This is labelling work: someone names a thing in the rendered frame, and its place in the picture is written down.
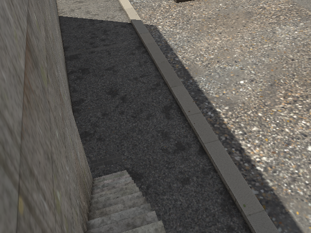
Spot stairs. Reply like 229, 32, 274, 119
85, 170, 166, 233

